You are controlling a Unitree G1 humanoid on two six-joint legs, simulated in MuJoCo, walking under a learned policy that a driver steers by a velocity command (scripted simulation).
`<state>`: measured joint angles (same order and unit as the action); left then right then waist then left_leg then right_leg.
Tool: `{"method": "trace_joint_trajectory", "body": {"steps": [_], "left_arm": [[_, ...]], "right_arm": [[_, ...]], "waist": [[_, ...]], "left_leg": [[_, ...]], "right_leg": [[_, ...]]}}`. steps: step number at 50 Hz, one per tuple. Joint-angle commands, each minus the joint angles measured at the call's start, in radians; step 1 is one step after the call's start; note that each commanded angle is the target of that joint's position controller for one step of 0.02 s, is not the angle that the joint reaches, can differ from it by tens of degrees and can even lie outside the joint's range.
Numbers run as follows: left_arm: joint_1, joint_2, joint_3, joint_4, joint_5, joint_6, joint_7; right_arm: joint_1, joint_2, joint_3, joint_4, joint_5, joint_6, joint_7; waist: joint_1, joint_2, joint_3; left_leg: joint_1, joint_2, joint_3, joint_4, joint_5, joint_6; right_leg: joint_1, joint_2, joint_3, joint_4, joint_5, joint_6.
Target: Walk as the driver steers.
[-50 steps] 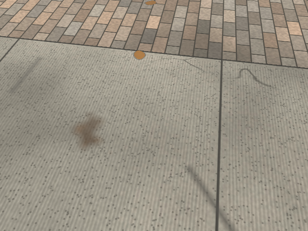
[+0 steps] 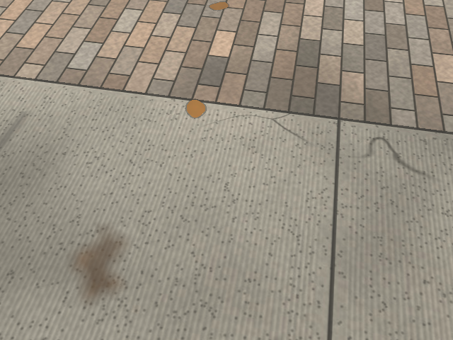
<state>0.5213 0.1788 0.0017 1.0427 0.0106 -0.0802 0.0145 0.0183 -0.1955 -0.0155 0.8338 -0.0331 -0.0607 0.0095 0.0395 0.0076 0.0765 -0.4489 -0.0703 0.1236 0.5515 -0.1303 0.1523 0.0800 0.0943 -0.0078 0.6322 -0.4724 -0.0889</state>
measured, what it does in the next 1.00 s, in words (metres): walks ahead: right foot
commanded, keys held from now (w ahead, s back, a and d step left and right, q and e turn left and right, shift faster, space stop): w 1.00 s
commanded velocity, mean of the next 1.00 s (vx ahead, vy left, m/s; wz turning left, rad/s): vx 0.50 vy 0.00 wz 0.00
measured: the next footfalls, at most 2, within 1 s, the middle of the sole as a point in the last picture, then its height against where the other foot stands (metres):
right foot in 0.54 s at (288, 334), level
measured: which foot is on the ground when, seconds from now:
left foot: down 0.00-0.56, up 0.58-1.00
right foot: up 0.00-0.52, down 0.54-1.00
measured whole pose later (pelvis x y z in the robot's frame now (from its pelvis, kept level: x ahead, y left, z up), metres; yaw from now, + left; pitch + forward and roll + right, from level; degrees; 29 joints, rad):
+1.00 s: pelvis +0.53 -0.04 +0.03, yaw +1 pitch +0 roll -1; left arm 0.49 0.16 0.02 1.08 0.02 -0.10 0.00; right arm 0.03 -0.19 -0.02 0.90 -0.02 -0.04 0.03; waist 0.07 0.03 0.05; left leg -0.60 0.07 0.06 0.66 -0.02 0.05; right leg 0.08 0.09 -0.08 0.17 -0.26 -0.08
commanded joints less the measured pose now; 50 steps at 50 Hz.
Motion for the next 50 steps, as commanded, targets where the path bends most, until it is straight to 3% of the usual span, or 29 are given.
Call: {"method": "trace_joint_trajectory", "body": {"steps": [1, 2, 3, 4, 6, 9, 12, 16, 22, 24, 25, 26, 27, 28, 29, 30, 31, 32, 34, 35, 38, 44, 50], "left_arm": [[0.049, 0.123, 0.029, -0.072, 0.001, -0.006, -0.007], [-0.055, 0.153, 0.037, -0.11, 0.007, -0.009, -0.01], [-0.117, 0.154, 0.04, -0.122, 0.012, -0.013, -0.016], [-0.127, 0.135, 0.041, -0.119, 0.015, -0.006, -0.019], [-0.095, 0.081, 0.032, -0.108, 0.026, 0.019, -0.03], [-0.168, 0.072, 0.032, -0.134, 0.028, 0.036, -0.04], [-0.324, 0.088, 0.033, -0.182, 0.022, 0.042, -0.043], [-0.472, 0.075, 0.025, -0.223, 0.011, 0.04, -0.046], [-0.621, 0.081, 0.021, -0.272, 0.009, 0.03, -0.044], [-0.595, 0.091, 0.026, -0.273, 0.009, 0.021, -0.041], [-0.534, 0.101, 0.033, -0.255, 0.01, 0.016, -0.035], [-0.415, 0.118, 0.044, -0.215, 0.011, 0.009, -0.027], [-0.236, 0.147, 0.06, -0.155, 0.021, -0.002, -0.017], [-0.051, 0.23, 0.085, -0.118, 0.048, -0.009, -0.005], [-0.019, 0.299, 0.104, -0.108, 0.051, -0.001, -0.01], [-0.088, 0.232, 0.095, -0.111, 0.011, 0.01, -0.022], [-0.198, 0.186, 0.08, -0.125, 0.001, 0.007, -0.026], [-0.249, 0.136, 0.069, -0.127, 0.004, -0.001, -0.03], [-0.251, 0.077, 0.05, -0.099, 0.003, -0.013, -0.024], [-0.222, 0.074, 0.048, -0.083, 0.003, -0.021, -0.022], [-0.151, 0.113, 0.053, -0.047, -0.002, -0.034, -0.019], [-0.043, 0.111, 0.042, -0.016, -0.001, -0.03, -0.017], [0.045, 0.125, 0.042, 0.024, 0.013, -0.022, -0.001]], "right_arm": [[0.426, -0.225, -0.078, 0.092, 0.016, 0.007, -0.004], [0.295, -0.174, -0.065, 0.069, 0.03, 0.005, -0.001], [0.238, -0.12, -0.053, 0.064, 0.028, -0.004, 0.004], [0.236, -0.089, -0.043, 0.078, 0.021, -0.015, 0.004], [0.272, -0.063, -0.03, 0.114, 0.021, -0.034, -0.002], [0.341, -0.1, -0.034, 0.153, 0.026, -0.053, -0.002], [0.404, -0.108, -0.031, 0.172, 0.028, -0.05, -0.001], [0.488, -0.103, -0.022, 0.196, 0.028, -0.047, -0.005], [0.567, -0.113, -0.018, 0.231, 0.009, -0.038, -0.023], [0.541, -0.126, -0.021, 0.235, 0.005, -0.037, -0.029], [0.519, -0.135, -0.023, 0.234, 0.006, -0.037, -0.031], [0.504, -0.144, -0.025, 0.235, 0.008, -0.035, -0.031], [0.482, -0.144, -0.024, 0.23, 0.015, -0.034, -0.028], [0.471, -0.113, -0.013, 0.193, 0.025, -0.038, -0.025], [0.597, -0.019, 0.0, 0.191, 0.059, -0.035, -0.015], [0.517, -0.128, -0.029, 0.195, 0.028, -0.032, -0.02], [0.43, -0.12, -0.033, 0.161, 0.026, -0.037, -0.015], [0.388, -0.101, -0.031, 0.152, 0.024, -0.038, -0.012], [0.394, -0.064, -0.029, 0.154, 0.001, -0.013, 0.0], [0.4, -0.049, -0.028, 0.156, -0.002, -0.003, 0.007], [0.326, -0.046, -0.031, 0.127, -0.006, 0.016, 0.018], [0.056, -0.048, -0.02, 0.038, 0.01, 0.018, 0.022], [-0.091, -0.061, -0.016, -0.015, 0.013, 0.008, 0.018]], "waist": [[-0.149, 0.086, -0.307], [-0.098, 0.038, -0.124], [-0.079, -0.004, -0.043], [-0.045, -0.034, -0.004], [0.0, -0.015, -0.008], [0.003, 0.013, 0.011], [-0.033, 0.02, 0.038], [-0.082, 0.042, 0.03], [-0.121, 0.063, 0.041], [-0.088, 0.069, 0.033], [-0.055, 0.077, 0.005], [-0.006, 0.077, -0.054], [0.07, 0.054, -0.144], [0.131, -0.029, -0.273], [0.069, -0.252, -0.386], [0.059, -0.072, -0.297], [0.015, -0.062, -0.153], [-0.011, -0.026, -0.087], [-0.065, -0.051, -0.051], [-0.072, -0.059, -0.053], [-0.081, -0.06, -0.023], [-0.022, -0.067, 0.026], [0.016, -0.076, 0.047]], "left_leg": [[0.729, 0.448, -0.856, -0.255, -0.27, 0.256], [0.557, 0.419, -0.707, -0.33, -0.376, 0.217], [0.422, 0.381, -0.617, -0.376, -0.302, 0.186], [0.332, 0.342, -0.529, -0.393, -0.18, 0.154], [0.234, 0.288, -0.405, -0.42, -0.045, 0.113], [0.22, 0.254, -0.304, -0.452, 0.054, 0.099], [0.275, 0.228, -0.252, -0.468, 0.14, 0.067], [0.365, 0.208, -0.202, -0.442, 0.272, 0.019], [0.572, 0.264, -0.201, -0.361, 0.439, 0.045], [0.598, 0.283, -0.189, -0.3, 0.578, 0.041], [0.588, 0.282, -0.175, -0.232, 0.716, 0.028], [0.575, 0.27, -0.163, -0.107, 0.816, 0.015], [0.483, 0.235, -0.13, 0.084, 0.753, -0.005], [0.262, 0.187, -0.097, 0.374, 0.408, -0.021], [-0.092, -0.007, -0.059, 0.738, -0.369, -0.064], [-0.18, 0.043, -0.186, 0.793, -0.343, -0.045], [-0.198, 0.085, -0.184, 0.753, -0.239, -0.043], [-0.164, 0.116, -0.176, 0.704, -0.18, -0.048], [-0.077, 0.149, -0.167, 0.624, -0.147, -0.068], [-0.056, 0.148, -0.157, 0.605, -0.14, -0.077], [-0.12, 0.163, -0.126, 0.543, -0.078, -0.099], [-0.196, 0.162, -0.072, 0.249, 0.113, -0.125], [-0.202, 0.127, -0.052, 0.07, 0.086, -0.088]], "right_leg": [[-0.675, -0.01, 0.079, 0.815, -0.013, -0.014], [-0.73, -0.082, 0.084, 0.759, 0.109, -0.025], [-0.698, -0.109, 0.072, 0.705, 0.163, -0.027], [-0.651, -0.137, 0.076, 0.657, 0.182, -0.021], [-0.555, -0.165, 0.067, 0.574, 0.192, 0.003], [-0.611, -0.193, 0.028, 0.48, 0.256, 0.03], [-0.721, -0.214, -0.007, 0.347, 0.381, 0.053], [-0.734, -0.189, -0.047, 0.153, 0.495, 0.066], [-0.751, -0.141, -0.069, -0.013, 0.429, 0.037], [-0.679, -0.117, -0.075, -0.063, 0.351, 0.006], [-0.579, -0.087, -0.087, -0.089, 0.31, -0.014], [-0.438, -0.053, -0.096, -0.127, 0.3, -0.036], [-0.206, -0.06, -0.081, -0.179, 0.349, -0.067], [0.067, -0.277, 0.15, -0.18, 0.264, -0.123], [0.298, -0.541, 0.637, -0.282, 0.236, -0.278], [0.203, -0.482, 0.641, -0.342, 0.179, -0.242], [0.05, -0.448, 0.477, -0.374, 0.221, -0.208], [-0.068, -0.405, 0.379, -0.411, 0.33, -0.181], [-0.197, -0.326, 0.236, -0.45, 0.434, -0.127], [-0.217, -0.315, 0.207, -0.459, 0.481, -0.123], [-0.23, -0.291, 0.14, -0.493, 0.545, -0.123], [-0.177, -0.256, 0.07, -0.517, 0.637, -0.096], [0.009, -0.311, 0.067, -0.468, 0.732, -0.111]]}}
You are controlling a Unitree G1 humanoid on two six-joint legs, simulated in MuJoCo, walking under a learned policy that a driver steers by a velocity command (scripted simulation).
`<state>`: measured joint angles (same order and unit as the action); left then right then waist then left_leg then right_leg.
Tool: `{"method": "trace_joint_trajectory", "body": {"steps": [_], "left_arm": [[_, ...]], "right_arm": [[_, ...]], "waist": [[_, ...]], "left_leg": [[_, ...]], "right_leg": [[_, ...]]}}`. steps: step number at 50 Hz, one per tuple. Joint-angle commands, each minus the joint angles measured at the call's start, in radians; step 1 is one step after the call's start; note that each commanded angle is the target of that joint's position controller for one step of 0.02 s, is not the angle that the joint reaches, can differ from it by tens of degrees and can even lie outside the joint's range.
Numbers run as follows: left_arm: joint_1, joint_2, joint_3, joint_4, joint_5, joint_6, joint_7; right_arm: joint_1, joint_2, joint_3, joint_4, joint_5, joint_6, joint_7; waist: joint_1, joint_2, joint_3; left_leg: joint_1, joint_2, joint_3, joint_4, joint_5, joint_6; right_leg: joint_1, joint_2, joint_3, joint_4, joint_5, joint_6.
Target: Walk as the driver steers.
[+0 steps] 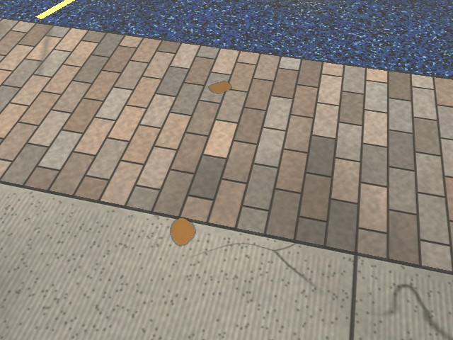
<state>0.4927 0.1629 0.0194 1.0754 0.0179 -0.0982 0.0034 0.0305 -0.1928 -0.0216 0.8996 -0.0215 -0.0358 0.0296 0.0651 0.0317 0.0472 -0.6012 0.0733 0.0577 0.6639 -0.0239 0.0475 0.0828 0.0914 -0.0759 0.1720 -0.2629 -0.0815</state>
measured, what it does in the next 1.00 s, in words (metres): walks ahead: left foot, then right foot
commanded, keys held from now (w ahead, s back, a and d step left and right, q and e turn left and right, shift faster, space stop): w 1.00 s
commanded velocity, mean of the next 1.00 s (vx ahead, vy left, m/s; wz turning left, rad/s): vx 0.50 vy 0.00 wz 0.00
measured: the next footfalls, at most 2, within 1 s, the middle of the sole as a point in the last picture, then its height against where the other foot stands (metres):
left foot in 0.12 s outside the picture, level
right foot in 0.68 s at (277, 322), level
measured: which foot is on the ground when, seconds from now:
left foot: up 0.00-0.10, down 0.12-0.70, up 0.72-1.00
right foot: down 0.00-0.12, up 0.14-0.66, down 0.68-1.00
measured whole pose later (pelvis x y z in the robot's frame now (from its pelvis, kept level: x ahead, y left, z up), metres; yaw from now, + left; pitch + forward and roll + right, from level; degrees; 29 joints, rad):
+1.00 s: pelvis +0.52 -0.01 +0.01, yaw +0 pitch +0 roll -1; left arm 0.43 0.18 0.04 1.07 0.01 -0.09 0.00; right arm 0.16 -0.21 -0.05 0.95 -0.03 -0.04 0.03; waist 0.02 0.04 0.03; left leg -0.62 0.11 0.01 0.93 -0.13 0.03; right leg -0.05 0.09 -0.10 0.23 -0.18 -0.10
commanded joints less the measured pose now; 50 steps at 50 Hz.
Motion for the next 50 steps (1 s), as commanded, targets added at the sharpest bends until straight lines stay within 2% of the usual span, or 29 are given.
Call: {"method": "trace_joint_trajectory", "body": {"steps": [1, 3, 4, 5, 6, 7, 8, 9, 10, 11, 12, 13, 15, 18, 24, 29, 31, 32, 33, 34, 35, 36, 37, 38, 39, 41, 43, 46, 50], "left_arm": [[0.071, 0.146, 0.026, -0.005, 0.009, -0.002, 0.014], [0.038, 0.158, 0.03, -0.005, 0.012, 0.0, 0.019], [0.024, 0.167, 0.033, -0.004, 0.011, 0.002, 0.019], [0.006, 0.167, 0.032, -0.008, 0.006, 0.005, 0.016], [-0.005, 0.144, 0.023, -0.036, -0.004, 0.002, 0.012], [0.111, 0.041, 0.005, -0.053, -0.044, 0.004, 0.0], [0.044, 0.143, 0.033, -0.046, -0.014, 0.006, 0.003], [-0.05, 0.144, 0.038, -0.081, -0.009, 0.004, 0.0], [-0.101, 0.13, 0.036, -0.091, -0.007, 0.0, -0.003], [-0.111, 0.114, 0.039, -0.09, 0.003, 0.009, -0.005], [-0.091, 0.093, 0.035, -0.086, 0.016, 0.024, -0.011], [-0.079, 0.075, 0.034, -0.08, 0.02, 0.036, -0.017], [-0.108, 0.069, 0.035, -0.093, 0.023, 0.052, -0.025], [-0.245, 0.084, 0.036, -0.14, 0.02, 0.063, -0.03], [-0.466, 0.074, 0.022, -0.212, 0.004, 0.059, -0.032], [-0.57, 0.086, 0.021, -0.256, 0.003, 0.047, -0.03], [-0.547, 0.094, 0.025, -0.258, 0.002, 0.037, -0.027], [-0.492, 0.103, 0.031, -0.243, 0.002, 0.032, -0.022], [-0.38, 0.116, 0.042, -0.206, 0.004, 0.025, -0.015], [-0.204, 0.142, 0.057, -0.146, 0.013, 0.015, -0.005], [-0.017, 0.227, 0.082, -0.11, 0.04, 0.007, 0.006], [0.013, 0.305, 0.101, -0.103, 0.04, 0.015, 0.0], [-0.081, 0.25, 0.092, -0.116, 0.002, 0.028, -0.008], [-0.19, 0.194, 0.074, -0.134, -0.006, 0.027, -0.012], [-0.236, 0.141, 0.06, -0.136, -0.002, 0.019, -0.016], [-0.236, 0.085, 0.042, -0.111, -0.005, 0.007, -0.008], [-0.174, 0.097, 0.041, -0.083, -0.006, -0.007, -0.003], [-0.118, 0.134, 0.044, -0.065, -0.007, -0.013, -0.001], [-0.05, 0.125, 0.036, -0.051, -0.007, -0.009, -0.002]], "right_arm": [[-0.106, -0.068, -0.012, -0.086, 0.001, -0.021, -0.003], [-0.043, -0.078, -0.021, -0.073, 0.001, -0.031, -0.009], [0.055, -0.091, -0.03, -0.041, 0.001, -0.038, -0.016], [0.224, -0.111, -0.044, 0.018, -0.006, -0.047, -0.025], [0.407, -0.181, -0.067, 0.06, -0.031, -0.056, -0.037], [0.483, -0.28, -0.093, 0.068, -0.042, -0.051, -0.036], [0.409, -0.232, -0.086, 0.062, 0.002, -0.035, -0.027], [0.291, -0.183, -0.072, 0.044, 0.012, -0.036, -0.024], [0.237, -0.124, -0.057, 0.038, 0.009, -0.044, -0.019], [0.226, -0.093, -0.047, 0.048, 0.007, -0.052, -0.021], [0.23, -0.06, -0.037, 0.065, 0.009, -0.058, -0.025], [0.256, -0.055, -0.033, 0.079, 0.009, -0.065, -0.027], [0.309, -0.082, -0.036, 0.103, 0.013, -0.077, -0.03], [0.364, -0.103, -0.037, 0.118, 0.012, -0.077, -0.031], [0.477, -0.097, -0.027, 0.145, 0.011, -0.073, -0.034], [0.536, -0.104, -0.028, 0.174, -0.003, -0.066, -0.047], [0.516, -0.115, -0.032, 0.177, -0.007, -0.064, -0.052], [0.495, -0.124, -0.035, 0.175, -0.007, -0.063, -0.053], [0.48, -0.133, -0.037, 0.175, -0.006, -0.061, -0.052], [0.46, -0.13, -0.035, 0.17, 0.001, -0.059, -0.05], [0.451, -0.098, -0.024, 0.134, 0.012, -0.061, -0.046], [0.57, -0.01, -0.013, 0.127, 0.047, -0.059, -0.035], [0.481, -0.108, -0.038, 0.128, 0.017, -0.054, -0.038], [0.395, -0.103, -0.042, 0.096, 0.013, -0.058, -0.033], [0.359, -0.085, -0.039, 0.09, 0.012, -0.061, -0.03], [0.376, -0.05, -0.037, 0.097, -0.012, -0.037, -0.021], [0.37, -0.036, -0.039, 0.092, -0.018, -0.018, -0.011], [0.253, -0.045, -0.039, 0.049, -0.018, -0.003, -0.004], [0.08, -0.048, -0.032, -0.01, -0.006, -0.003, -0.001]], "waist": [[-0.016, -0.098, 0.077], [-0.057, -0.103, 0.047], [-0.097, -0.105, -0.004], [-0.166, -0.077, -0.089], [-0.227, -0.015, -0.205], [-0.184, 0.211, -0.336], [-0.172, 0.073, -0.291], [-0.127, 0.04, -0.132], [-0.105, -0.007, -0.065], [-0.074, -0.006, -0.027], [-0.044, 0.011, -0.018], [-0.035, 0.017, -0.022], [-0.024, 0.017, -0.012], [-0.043, 0.018, 0.03], [-0.103, 0.027, 0.056], [-0.127, 0.036, 0.076], [-0.102, 0.04, 0.067], [-0.073, 0.047, 0.04], [-0.026, 0.044, -0.016], [0.046, 0.014, -0.106], [0.105, -0.075, -0.234], [0.045, -0.294, -0.336], [0.025, -0.11, -0.248], [-0.012, -0.086, -0.111], [-0.038, -0.048, -0.05], [-0.09, -0.078, -0.018], [-0.102, -0.082, -0.018], [-0.094, -0.08, 0.021], [-0.055, -0.083, 0.052]], "left_leg": [[-0.039, -0.024, 0.015, -0.062, -0.054, 0.029], [0.084, -0.064, 0.034, -0.113, -0.132, 0.062], [0.21, -0.098, 0.048, -0.142, -0.152, 0.081], [0.416, -0.117, 0.055, -0.201, -0.11, 0.107], [0.687, 0.052, -0.129, -0.209, -0.174, 0.16], [0.965, 0.355, -0.63, -0.303, -0.244, 0.315], [0.886, 0.325, -0.718, -0.393, -0.299, 0.303], [0.738, 0.29, -0.544, -0.412, -0.288, 0.267], [0.615, 0.248, -0.443, -0.449, -0.188, 0.237], [0.531, 0.201, -0.358, -0.47, -0.113, 0.2], [0.47, 0.164, -0.292, -0.488, -0.067, 0.172], [0.45, 0.15, -0.259, -0.497, -0.023, 0.166], [0.44, 0.134, -0.214, -0.515, 0.042, 0.169], [0.457, 0.12, -0.178, -0.556, 0.033, 0.166], [0.557, 0.102, -0.12, -0.553, 0.154, 0.141], [0.707, 0.146, -0.113, -0.49, 0.279, 0.157], [0.734, 0.158, -0.099, -0.427, 0.415, 0.146], [0.726, 0.154, -0.083, -0.359, 0.555, 0.133], [0.714, 0.139, -0.067, -0.233, 0.662, 0.12], [0.628, 0.098, -0.032, -0.04, 0.616, 0.098], [0.41, 0.047, 0.004, 0.259, 0.278, 0.076], [0.062, -0.152, 0.024, 0.617, -0.49, 0.037], [-0.023, -0.095, -0.114, 0.673, -0.454, 0.057], [-0.045, -0.052, -0.11, 0.639, -0.353, 0.059], [-0.009, -0.02, -0.106, 0.585, -0.291, 0.056], [0.083, 0.013, -0.098, 0.499, -0.254, 0.036], [0.095, 0.013, -0.077, 0.465, -0.239, 0.018], [-0.001, 0.036, -0.053, 0.377, -0.151, -0.008], [-0.058, 0.037, -0.023, 0.175, -0.03, -0.03]], "right_leg": [[0.034, -0.32, 0.134, 0.015, 0.563, -0.119], [0.044, -0.321, 0.108, 0.112, 0.766, -0.1], [0.035, -0.31, 0.095, 0.224, 0.883, -0.087], [-0.026, -0.271, 0.061, 0.41, 0.878, -0.067], [-0.231, -0.229, 0.033, 0.68, 0.601, -0.048], [-0.601, -0.036, -0.025, 1.086, -0.123, 0.002], [-0.704, -0.049, 0.115, 1.176, -0.222, -0.014], [-0.744, -0.105, 0.123, 1.156, -0.128, -0.02], [-0.711, -0.137, 0.122, 1.1, -0.062, -0.018], [-0.664, -0.162, 0.12, 1.045, -0.035, -0.013], [-0.61, -0.176, 0.117, 1.001, -0.021, -0.001], [-0.582, -0.175, 0.109, 0.979, -0.014, 0.007], [-0.604, -0.18, 0.089, 0.94, 0.013, 0.023], [-0.706, -0.203, 0.066, 0.839, 0.115, 0.047], [-0.735, -0.18, 0.019, 0.562, 0.257, 0.059], [-0.743, -0.149, 0.002, 0.443, 0.198, 0.023], [-0.676, -0.125, -0.009, 0.397, 0.129, -0.007], [-0.583, -0.095, -0.023, 0.373, 0.092, -0.026], [-0.446, -0.06, -0.038, 0.336, 0.086, -0.046], [-0.22, -0.059, -0.028, 0.284, 0.135, -0.075], [0.049, -0.277, 0.211, 0.274, 0.06, -0.132], [0.267, -0.537, 0.705, 0.146, 0.019, -0.281], [0.167, -0.478, 0.694, 0.098, -0.058, -0.242], [0.017, -0.446, 0.534, 0.074, -0.034, -0.208], [-0.096, -0.401, 0.436, 0.036, 0.067, -0.178], [-0.219, -0.325, 0.293, -0.001, 0.174, -0.126], [-0.239, -0.307, 0.244, -0.015, 0.269, -0.129], [-0.231, -0.293, 0.197, -0.055, 0.277, -0.133], [-0.181, -0.268, 0.151, -0.07, 0.341, -0.12]]}}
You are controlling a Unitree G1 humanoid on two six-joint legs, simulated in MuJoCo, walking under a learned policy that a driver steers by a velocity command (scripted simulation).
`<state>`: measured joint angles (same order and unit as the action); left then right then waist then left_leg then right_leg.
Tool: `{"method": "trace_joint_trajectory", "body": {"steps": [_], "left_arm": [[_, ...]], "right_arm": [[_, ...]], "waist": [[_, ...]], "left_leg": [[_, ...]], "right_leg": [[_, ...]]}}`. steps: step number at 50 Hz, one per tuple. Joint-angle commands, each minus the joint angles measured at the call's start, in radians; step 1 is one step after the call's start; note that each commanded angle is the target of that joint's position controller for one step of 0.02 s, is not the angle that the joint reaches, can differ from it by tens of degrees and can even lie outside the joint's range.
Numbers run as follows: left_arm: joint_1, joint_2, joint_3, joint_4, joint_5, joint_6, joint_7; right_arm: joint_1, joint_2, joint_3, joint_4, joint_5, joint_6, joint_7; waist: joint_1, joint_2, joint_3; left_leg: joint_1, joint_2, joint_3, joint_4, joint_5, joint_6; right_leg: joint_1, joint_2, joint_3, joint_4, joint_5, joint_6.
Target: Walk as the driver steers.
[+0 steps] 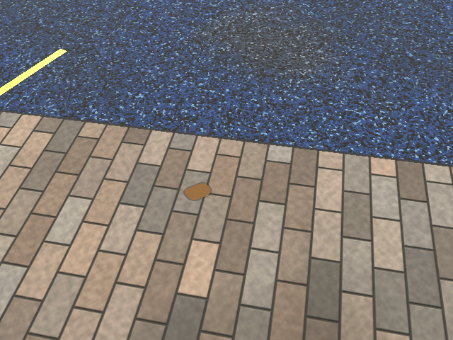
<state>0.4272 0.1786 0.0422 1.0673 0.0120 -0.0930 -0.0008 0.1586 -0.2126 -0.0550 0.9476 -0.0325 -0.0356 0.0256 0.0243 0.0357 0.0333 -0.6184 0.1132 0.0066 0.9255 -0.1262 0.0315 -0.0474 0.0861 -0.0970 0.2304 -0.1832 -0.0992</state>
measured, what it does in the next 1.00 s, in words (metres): walks ahead: left foot, then right foot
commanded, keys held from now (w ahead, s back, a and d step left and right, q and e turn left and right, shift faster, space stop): w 1.00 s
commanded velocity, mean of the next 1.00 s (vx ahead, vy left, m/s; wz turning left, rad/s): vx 0.50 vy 0.00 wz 0.00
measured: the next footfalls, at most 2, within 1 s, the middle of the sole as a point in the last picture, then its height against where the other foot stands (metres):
left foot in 0.26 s outside the picture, level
right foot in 0.82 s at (266, 306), level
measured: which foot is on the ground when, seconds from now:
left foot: up 0.00-0.24, down 0.26-0.84, up 0.86-1.00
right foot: down 0.00-0.26, up 0.28-0.80, down 0.82-1.00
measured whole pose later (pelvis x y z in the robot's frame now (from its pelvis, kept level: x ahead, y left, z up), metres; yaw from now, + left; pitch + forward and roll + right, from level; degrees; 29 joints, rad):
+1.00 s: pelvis +0.53 +0.01 -0.01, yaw +0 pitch +0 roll +0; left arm 0.24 0.21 0.06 1.00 0.02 -0.08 0.00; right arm 0.29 -0.21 -0.06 1.00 -0.03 -0.07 0.01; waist -0.01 0.03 0.05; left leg -0.41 0.04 0.00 1.14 -0.30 0.08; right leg -0.23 0.06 -0.11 0.40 -0.16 -0.10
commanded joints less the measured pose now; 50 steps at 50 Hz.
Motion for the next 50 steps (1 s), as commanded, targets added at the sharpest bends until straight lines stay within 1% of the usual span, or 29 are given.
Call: {"method": "trace_joint_trajectory", "body": {"steps": [1, 6, 9, 10, 11, 12, 13, 14, 15, 16, 17, 18, 19, 20, 22, 25, 30, 36, 38, 39, 40, 41, 42, 43, 44, 45, 46, 48, 50], "left_arm": [[0.033, 0.111, 0.012, -0.039, -0.001, -0.015, 0.003], [0.114, 0.118, 0.011, -0.008, 0.008, -0.011, 0.012], [0.103, 0.135, 0.017, 0.001, 0.016, -0.006, 0.022], [0.082, 0.142, 0.019, 0.0, 0.017, -0.005, 0.024], [0.067, 0.152, 0.022, 0.0, 0.017, -0.003, 0.024], [0.048, 0.15, 0.021, -0.004, 0.012, 0.0, 0.021], [0.04, 0.125, 0.011, -0.03, 0.002, -0.001, 0.017], [0.154, 0.022, -0.008, -0.052, -0.039, 0.0, 0.004], [0.088, 0.123, 0.019, -0.045, -0.011, 0.002, 0.006], [-0.003, 0.127, 0.024, -0.077, -0.005, 0.0, 0.004], [-0.05, 0.112, 0.022, -0.087, -0.004, -0.004, 0.0], [-0.058, 0.096, 0.023, -0.084, 0.006, 0.004, -0.002], [-0.037, 0.077, 0.021, -0.08, 0.02, 0.019, -0.007], [-0.025, 0.061, 0.019, -0.075, 0.025, 0.032, -0.013], [-0.05, 0.055, 0.02, -0.085, 0.029, 0.048, -0.021], [-0.184, 0.07, 0.021, -0.132, 0.026, 0.06, -0.026], [-0.37, 0.063, 0.009, -0.195, 0.012, 0.056, -0.029], [-0.501, 0.07, 0.003, -0.248, 0.01, 0.043, -0.026], [-0.483, 0.079, 0.007, -0.253, 0.009, 0.034, -0.024], [-0.436, 0.087, 0.012, -0.241, 0.009, 0.029, -0.02], [-0.337, 0.101, 0.022, -0.21, 0.01, 0.023, -0.012], [-0.167, 0.12, 0.036, -0.151, 0.017, 0.013, -0.004], [0.018, 0.192, 0.058, -0.109, 0.043, 0.005, 0.008], [0.083, 0.292, 0.083, -0.1, 0.052, 0.009, 0.005], [-0.005, 0.25, 0.075, -0.111, 0.011, 0.024, -0.004], [-0.118, 0.197, 0.059, -0.13, 0.001, 0.024, -0.006], [-0.166, 0.137, 0.043, -0.134, 0.004, 0.016, -0.01], [-0.177, 0.076, 0.022, -0.109, 0.001, 0.003, -0.003], [-0.119, 0.086, 0.021, -0.083, 0.001, -0.011, 0.001]], "right_arm": [[-0.082, -0.024, 0.005, -0.069, 0.008, -0.004, 0.004], [-0.209, -0.03, 0.012, -0.115, 0.012, -0.012, 0.002], [-0.209, -0.045, 0.006, -0.13, 0.012, -0.024, -0.001], [-0.166, -0.052, 0.0, -0.12, 0.012, -0.029, -0.005], [-0.074, -0.065, -0.009, -0.091, 0.01, -0.035, -0.011], [0.093, -0.083, -0.022, -0.032, 0.004, -0.045, -0.02], [0.278, -0.151, -0.044, 0.012, -0.021, -0.054, -0.031], [0.362, -0.261, -0.071, 0.023, -0.031, -0.051, -0.031], [0.279, -0.217, -0.064, 0.014, 0.009, -0.034, -0.023], [0.158, -0.165, -0.047, -0.007, 0.019, -0.034, -0.02], [0.106, -0.104, -0.031, -0.012, 0.016, -0.042, -0.016], [0.094, -0.073, -0.021, -0.002, 0.016, -0.05, -0.018], [0.096, -0.042, -0.01, 0.013, 0.019, -0.055, -0.023], [0.122, -0.038, -0.006, 0.027, 0.018, -0.063, -0.025], [0.172, -0.065, -0.009, 0.048, 0.023, -0.074, -0.028], [0.226, -0.086, -0.01, 0.061, 0.023, -0.075, -0.028], [0.313, -0.079, -0.001, 0.08, 0.022, -0.072, -0.029], [0.392, -0.086, -0.001, 0.115, 0.009, -0.066, -0.042], [0.374, -0.098, -0.005, 0.118, 0.005, -0.063, -0.047], [0.353, -0.107, -0.007, 0.116, 0.004, -0.063, -0.049], [0.338, -0.117, -0.01, 0.116, 0.004, -0.06, -0.049], [0.316, -0.116, -0.009, 0.112, 0.01, -0.057, -0.046], [0.306, -0.09, 0.001, 0.083, 0.022, -0.058, -0.042], [0.416, 0.005, 0.016, 0.063, 0.059, -0.057, -0.03], [0.353, -0.09, -0.01, 0.069, 0.031, -0.054, -0.033], [0.272, -0.089, -0.013, 0.04, 0.027, -0.056, -0.03], [0.228, -0.073, -0.01, 0.032, 0.024, -0.061, -0.027], [0.236, -0.041, -0.009, 0.036, 0.0, -0.038, -0.018], [0.239, -0.023, -0.008, 0.037, -0.007, -0.018, -0.007]], "waist": [[-0.005, -0.09, 0.067], [0.033, -0.102, 0.083], [0.013, -0.106, 0.082], [-0.012, -0.111, 0.061], [-0.051, -0.113, 0.014], [-0.121, -0.081, -0.07], [-0.182, -0.018, -0.187], [-0.144, 0.219, -0.322], [-0.127, 0.085, -0.286], [-0.084, 0.04, -0.128], [-0.063, -0.01, -0.062], [-0.034, -0.005, -0.021], [-0.005, 0.015, -0.011], [0.004, 0.022, -0.015], [0.014, 0.018, -0.005], [-0.004, 0.015, 0.038], [-0.05, 0.018, 0.065], [-0.084, 0.033, 0.086], [-0.062, 0.037, 0.079], [-0.035, 0.043, 0.056], [0.006, 0.046, 0.006], [0.079, 0.015, -0.081], [0.14, -0.052, -0.199], [0.091, -0.285, -0.315], [0.071, -0.14, -0.272], [0.029, -0.103, -0.123], [0.009, -0.055, -0.053], [-0.046, -0.083, -0.01], [-0.059, -0.089, -0.014]], "left_leg": [[-0.032, -0.01, 0.038, -0.136, 0.095, -0.014], [-0.032, -0.044, 0.064, -0.289, 0.101, 0.013], [0.017, -0.067, 0.07, -0.352, 0.009, 0.051], [0.096, -0.092, 0.083, -0.377, -0.029, 0.069], [0.216, -0.127, 0.097, -0.404, -0.051, 0.089], [0.418, -0.152, 0.111, -0.468, -0.008, 0.113], [0.69, 0.004, -0.06, -0.476, -0.064, 0.164], [0.975, 0.311, -0.564, -0.575, -0.148, 0.314], [0.896, 0.287, -0.662, -0.664, -0.198, 0.302], [0.75, 0.252, -0.487, -0.674, -0.19, 0.268], [0.631, 0.209, -0.385, -0.71, -0.097, 0.238], [0.549, 0.162, -0.298, -0.731, -0.023, 0.201], [0.489, 0.124, -0.231, -0.75, 0.022, 0.174], [0.47, 0.111, -0.201, -0.758, 0.065, 0.169], [0.464, 0.097, -0.159, -0.776, 0.129, 0.176], [0.483, 0.087, -0.127, -0.821, 0.113, 0.178], [0.558, 0.065, -0.073, -0.826, 0.214, 0.16], [0.724, 0.105, -0.05, -0.761, 0.375, 0.169], [0.755, 0.119, -0.037, -0.704, 0.503, 0.159], [0.751, 0.117, -0.022, -0.642, 0.641, 0.146], [0.743, 0.106, -0.009, -0.529, 0.762, 0.134], [0.682, 0.068, 0.027, -0.341, 0.756, 0.114], [0.474, 0.023, 0.055, -0.065, 0.469, 0.093], [0.112, -0.175, 0.098, 0.325, -0.27, 0.046], [0.021, -0.152, -0.058, 0.413, -0.353, 0.065], [-0.018, -0.1, -0.062, 0.397, -0.266, 0.07], [0.006, -0.067, -0.058, 0.342, -0.203, 0.068], [0.096, -0.027, -0.051, 0.242, -0.158, 0.05], [0.118, -0.026, -0.031, 0.207, -0.142, 0.033]], "right_leg": [[-0.037, -0.26, 0.161, -0.126, 0.283, -0.098], [0.103, -0.292, 0.143, -0.088, 0.381, -0.104], [0.171, -0.322, 0.134, -0.018, 0.52, -0.095], [0.169, -0.32, 0.118, 0.041, 0.646, -0.082], [0.161, -0.31, 0.104, 0.148, 0.77, -0.069], [0.107, -0.27, 0.068, 0.334, 0.781, -0.049], [-0.091, -0.225, 0.04, 0.602, 0.52, -0.027], [-0.462, -0.035, -0.013, 1.008, -0.174, 0.024], [-0.561, -0.043, 0.136, 1.106, -0.3, 0.007], [-0.603, -0.1, 0.146, 1.095, -0.212, 0.0], [-0.574, -0.133, 0.146, 1.038, -0.144, 0.0], [-0.53, -0.158, 0.143, 0.981, -0.116, 0.005], [-0.478, -0.173, 0.14, 0.935, -0.1, 0.016], [-0.45, -0.172, 0.132, 0.915, -0.092, 0.025], [-0.472, -0.177, 0.112, 0.879, -0.066, 0.041], [-0.579, -0.202, 0.091, 0.782, 0.031, 0.067], [-0.618, -0.189, 0.053, 0.547, 0.158, 0.085], [-0.615, -0.148, 0.023, 0.383, 0.129, 0.044], [-0.556, -0.126, 0.013, 0.34, 0.062, 0.014], [-0.473, -0.098, -0.001, 0.317, 0.025, -0.004], [-0.349, -0.064, -0.014, 0.289, 0.005, -0.025], [-0.142, -0.044, -0.023, 0.226, 0.056, -0.05], [0.131, -0.216, 0.166, 0.217, -0.006, -0.103], [0.385, -0.511, 0.672, 0.111, -0.071, -0.246], [0.308, -0.48, 0.742, 0.04, -0.104, -0.229], [0.166, -0.451, 0.571, 0.027, -0.094, -0.197], [0.05, -0.406, 0.469, -0.01, -0.004, -0.168], [-0.085, -0.321, 0.32, -0.052, 0.096, -0.107], [-0.105, -0.303, 0.271, -0.068, 0.185, -0.109]]}}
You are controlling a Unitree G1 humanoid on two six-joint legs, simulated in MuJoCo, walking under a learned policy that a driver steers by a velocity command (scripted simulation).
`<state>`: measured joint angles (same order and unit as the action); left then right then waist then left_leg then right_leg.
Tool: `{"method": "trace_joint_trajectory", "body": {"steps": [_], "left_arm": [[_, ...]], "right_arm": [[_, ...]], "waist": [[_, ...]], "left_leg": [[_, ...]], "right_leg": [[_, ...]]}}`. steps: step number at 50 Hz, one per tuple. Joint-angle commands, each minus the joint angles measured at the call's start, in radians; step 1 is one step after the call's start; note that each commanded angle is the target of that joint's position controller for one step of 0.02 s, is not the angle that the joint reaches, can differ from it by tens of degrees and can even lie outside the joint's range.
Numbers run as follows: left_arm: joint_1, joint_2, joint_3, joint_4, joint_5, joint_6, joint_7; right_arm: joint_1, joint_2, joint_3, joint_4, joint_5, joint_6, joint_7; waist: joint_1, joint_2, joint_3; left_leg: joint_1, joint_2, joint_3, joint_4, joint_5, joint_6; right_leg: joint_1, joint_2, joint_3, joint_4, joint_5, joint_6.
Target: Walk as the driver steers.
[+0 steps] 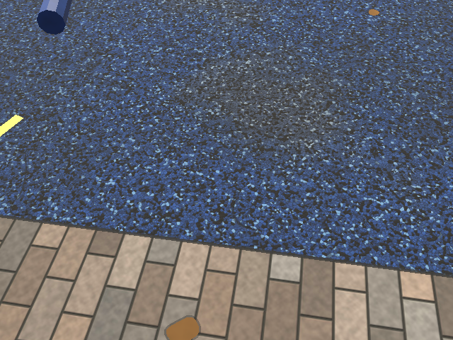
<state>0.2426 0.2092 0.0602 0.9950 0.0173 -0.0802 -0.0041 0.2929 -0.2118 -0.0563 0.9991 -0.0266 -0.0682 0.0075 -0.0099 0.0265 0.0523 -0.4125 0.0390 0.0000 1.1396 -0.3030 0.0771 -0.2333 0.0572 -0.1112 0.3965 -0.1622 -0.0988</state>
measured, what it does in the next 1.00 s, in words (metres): walks ahead, turning right: left foot, then right foot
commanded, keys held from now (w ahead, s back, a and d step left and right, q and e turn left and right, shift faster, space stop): w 0.38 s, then w+e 0.14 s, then e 0.48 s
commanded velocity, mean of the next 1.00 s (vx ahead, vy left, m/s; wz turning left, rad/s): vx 0.36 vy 0.00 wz -0.24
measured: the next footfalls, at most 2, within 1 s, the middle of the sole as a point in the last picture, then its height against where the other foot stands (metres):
left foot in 0.40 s outside the picture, level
right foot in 0.90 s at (262, 322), level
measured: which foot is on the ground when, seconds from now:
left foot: up 0.00-0.38, down 0.40-0.88, up 0.90-1.00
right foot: down 0.00-0.42, up 0.44-0.88, down 0.90-1.00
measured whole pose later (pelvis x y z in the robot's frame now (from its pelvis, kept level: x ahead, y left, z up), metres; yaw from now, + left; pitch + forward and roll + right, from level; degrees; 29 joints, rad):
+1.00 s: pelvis +0.43 +0.03 -0.02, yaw -17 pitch +0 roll +1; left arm 0.16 0.22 0.07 0.87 0.01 0.00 0.00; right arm 0.22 -0.21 -0.06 0.90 -0.02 -0.01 -0.04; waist 0.01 0.02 0.09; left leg -0.40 0.02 0.08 1.20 -0.53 -0.01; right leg -0.40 0.07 -0.07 0.57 -0.17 -0.13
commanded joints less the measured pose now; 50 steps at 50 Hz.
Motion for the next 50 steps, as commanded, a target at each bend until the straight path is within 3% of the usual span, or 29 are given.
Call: {"method": "trace_joint_trajectory", "body": {"steps": [1, 3, 8, 14, 17, 18, 19, 20, 21, 22, 23, 24, 25, 26, 27, 29, 31, 35, 37, 40, 43, 44, 45, 46, 47, 49, 50], "left_arm": [[0.087, 0.073, 0.005, -0.002, -0.007, -0.028, 0.006], [0.121, 0.094, 0.008, 0.007, -0.007, -0.031, 0.007], [0.205, 0.087, -0.002, 0.024, -0.007, -0.027, 0.006], [0.292, 0.096, -0.003, 0.059, 0.004, -0.022, 0.017], [0.262, 0.115, 0.003, 0.063, 0.01, -0.018, 0.025], [0.245, 0.125, 0.006, 0.062, 0.011, -0.016, 0.026], [0.225, 0.13, 0.007, 0.061, 0.007, -0.012, 0.024], [0.223, 0.107, -0.001, 0.048, -0.001, -0.012, 0.02], [0.302, 0.013, -0.024, 0.011, -0.043, -0.012, 0.008], [0.304, 0.067, -0.005, 0.023, -0.03, -0.008, 0.011], [0.215, 0.099, 0.008, 0.005, -0.015, 0.0, 0.013], [0.163, 0.081, 0.005, -0.008, -0.012, -0.003, 0.007], [0.152, 0.059, 0.005, -0.005, -0.008, 0.004, 0.003], [0.165, 0.048, 0.006, -0.002, 0.008, 0.019, -0.002], [0.182, 0.032, 0.005, 0.006, 0.013, 0.033, -0.007], [0.176, 0.023, 0.011, -0.004, 0.013, 0.053, -0.008], [0.132, 0.02, 0.012, -0.028, 0.01, 0.064, -0.007], [-0.011, 0.004, -0.003, -0.091, 0.007, 0.067, -0.017], [-0.06, -0.001, -0.01, -0.114, 0.01, 0.068, -0.021], [-0.067, 0.022, -0.006, -0.135, 0.019, 0.068, -0.021], [0.011, 0.058, 0.011, -0.13, 0.024, 0.059, -0.016], [0.082, 0.068, 0.018, -0.115, 0.027, 0.047, -0.01], [0.146, 0.159, 0.043, -0.116, 0.031, 0.032, 0.001], [0.116, 0.277, 0.076, -0.132, 0.014, 0.046, 0.011], [0.15, 0.265, 0.077, -0.142, -0.028, 0.065, 0.01], [0.009, 0.166, 0.051, -0.166, -0.017, 0.09, 0.02], [-0.022, 0.136, 0.042, -0.173, -0.018, 0.096, 0.024]], "right_arm": [[0.082, -0.023, -0.008, -0.023, -0.014, 0.022, 0.014], [-0.006, -0.032, -0.007, -0.054, -0.014, 0.031, 0.019], [-0.209, -0.033, 0.003, -0.124, 0.001, 0.031, 0.023], [-0.353, -0.038, 0.011, -0.18, 0.005, 0.02, 0.021], [-0.317, -0.055, 0.003, -0.183, 0.005, 0.007, 0.016], [-0.245, -0.067, -0.005, -0.162, 0.004, 0.001, 0.01], [-0.102, -0.08, -0.016, -0.113, 0.0, -0.007, 0.002], [0.076, -0.128, -0.035, -0.06, -0.019, -0.019, -0.009], [0.215, -0.246, -0.065, -0.048, -0.045, -0.023, -0.017], [0.172, -0.239, -0.066, -0.053, -0.014, -0.007, -0.006], [0.048, -0.188, -0.051, -0.072, 0.006, -0.002, -0.004], [-0.035, -0.115, -0.03, -0.087, 0.008, -0.008, 0.0], [-0.065, -0.076, -0.019, -0.083, 0.006, -0.015, -0.001], [-0.066, -0.05, -0.01, -0.07, 0.011, -0.022, -0.006], [-0.055, -0.04, -0.005, -0.064, 0.01, -0.031, -0.012], [-0.011, -0.063, -0.007, -0.049, 0.014, -0.05, -0.018], [0.007, -0.084, -0.01, -0.049, 0.014, -0.054, -0.023], [0.012, -0.081, -0.002, -0.054, 0.017, -0.035, -0.039], [0.041, -0.097, -0.005, -0.048, 0.019, -0.027, -0.048], [0.061, -0.115, -0.014, -0.042, 0.017, -0.009, -0.058], [0.042, -0.137, -0.028, -0.055, 0.018, 0.013, -0.064], [0.03, -0.149, -0.034, -0.062, 0.019, 0.023, -0.061], [0.05, -0.163, -0.039, -0.087, 0.022, 0.027, -0.056], [0.116, -0.057, -0.019, -0.137, 0.026, 0.038, -0.045], [0.074, -0.081, -0.018, -0.138, 0.003, 0.055, -0.042], [-0.035, -0.086, -0.021, -0.163, 0.011, 0.06, -0.043], [-0.053, -0.103, -0.027, -0.172, 0.0, 0.062, -0.046]], "waist": [[-0.029, -0.078, -0.023], [-0.019, -0.074, 0.005], [0.028, -0.079, 0.042], [0.069, -0.094, 0.062], [0.032, -0.101, 0.047], [-0.001, -0.108, 0.009], [-0.064, -0.088, -0.061], [-0.123, -0.047, -0.163], [-0.121, 0.152, -0.327], [-0.102, 0.147, -0.359], [-0.054, 0.051, -0.188], [-0.03, 0.01, -0.085], [-0.004, 0.014, -0.028], [0.022, 0.038, -0.004], [0.035, 0.044, 0.005], [0.058, 0.025, -0.002], [0.067, 0.038, -0.012], [0.043, 0.079, 0.0], [0.02, 0.075, -0.016], [0.014, 0.083, -0.038], [0.042, 0.078, -0.077], [0.083, 0.032, -0.115], [0.117, -0.096, -0.186], [0.037, -0.284, -0.26], [0.082, -0.131, -0.338], [0.043, -0.041, -0.102], [0.022, -0.047, -0.061]], "left_leg": [[-0.11, 0.054, -0.016, -0.03, 0.052, -0.022], [-0.18, 0.072, 0.0, -0.092, 0.117, -0.04], [-0.247, 0.071, 0.039, -0.335, 0.26, -0.066], [-0.239, 0.029, 0.071, -0.52, 0.263, -0.031], [-0.139, -0.007, 0.085, -0.585, 0.163, 0.014], [-0.036, -0.04, 0.1, -0.606, 0.13, 0.033], [0.132, -0.074, 0.119, -0.67, 0.159, 0.055], [0.404, -0.001, 0.035, -0.682, 0.169, 0.091], [0.738, 0.318, -0.393, -0.727, 0.053, 0.198], [0.716, 0.407, -0.655, -0.869, 0.015, 0.235], [0.556, 0.362, -0.494, -0.887, -0.061, 0.194], [0.406, 0.32, -0.367, -0.937, -0.04, 0.159], [0.314, 0.273, -0.263, -0.973, 0.013, 0.112], [0.251, 0.234, -0.179, -0.993, 0.072, 0.078], [0.218, 0.222, -0.117, -0.994, 0.2, 0.067], [0.224, 0.219, -0.013, -0.949, 0.584, 0.072], [0.243, 0.211, 0.075, -0.917, 0.781, 0.071], [0.249, 0.164, 0.196, -0.885, 0.815, 0.055], [0.297, 0.178, 0.215, -0.854, 0.842, 0.059], [0.375, 0.217, 0.219, -0.765, 0.88, 0.064], [0.408, 0.238, 0.218, -0.555, 0.943, 0.052], [0.38, 0.219, 0.236, -0.39, 0.871, 0.022], [0.233, 0.156, 0.248, -0.125, 0.555, -0.037], [-0.092, -0.065, 0.217, 0.204, -0.38, -0.09], [-0.124, -0.043, 0.006, 0.249, -0.372, -0.094], [-0.181, 0.01, -0.018, 0.163, -0.214, -0.098], [-0.165, 0.023, -0.022, 0.091, -0.156, -0.1]], "right_leg": [[0.078, -0.268, 0.263, -0.246, 0.179, -0.112], [0.087, -0.261, 0.238, -0.279, 0.166, -0.115], [0.154, -0.233, 0.18, -0.296, 0.245, -0.099], [0.313, -0.27, 0.154, -0.245, 0.384, -0.103], [0.359, -0.291, 0.134, -0.15, 0.59, -0.084], [0.354, -0.285, 0.12, -0.064, 0.727, -0.071], [0.327, -0.256, 0.093, 0.099, 0.788, -0.054], [0.163, -0.213, 0.077, 0.323, 0.621, -0.035], [-0.185, -0.078, 0.012, 0.711, 0.118, 0.016], [-0.326, 0.008, 0.118, 0.894, -0.355, 0.007], [-0.379, -0.067, 0.17, 0.922, -0.269, -0.004], [-0.364, -0.108, 0.17, 0.868, -0.184, -0.005], [-0.329, -0.135, 0.165, 0.812, -0.142, -0.004], [-0.288, -0.151, 0.165, 0.774, -0.119, 0.004], [-0.254, -0.15, 0.157, 0.765, -0.107, 0.015], [-0.26, -0.134, 0.136, 0.763, -0.092, 0.032], [-0.302, -0.129, 0.11, 0.72, -0.042, 0.046], [-0.286, -0.113, 0.042, 0.455, 0.1, 0.054], [-0.257, -0.095, 0.009, 0.352, 0.14, 0.048], [-0.226, -0.074, -0.011, 0.284, 0.072, 0.021], [-0.139, -0.027, -0.021, 0.204, -0.044, -0.03], [-0.043, -0.013, -0.011, 0.104, 0.041, -0.054], [0.129, -0.144, 0.174, 0.047, 0.443, -0.108], [0.342, -0.433, 0.546, 0.088, 1.006, -0.313], [0.304, -0.446, 0.606, 0.018, 0.779, -0.359], [0.073, -0.351, 0.484, -0.086, 0.373, -0.277], [0.017, -0.296, 0.438, -0.109, 0.297, -0.226]]}}
Keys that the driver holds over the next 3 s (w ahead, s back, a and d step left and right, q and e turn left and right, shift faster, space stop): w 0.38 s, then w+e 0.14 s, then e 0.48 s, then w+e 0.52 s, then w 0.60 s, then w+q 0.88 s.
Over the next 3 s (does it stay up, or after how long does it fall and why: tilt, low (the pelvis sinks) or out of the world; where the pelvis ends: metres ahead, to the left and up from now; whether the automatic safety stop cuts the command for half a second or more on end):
stays up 1.15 -0.47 -0.01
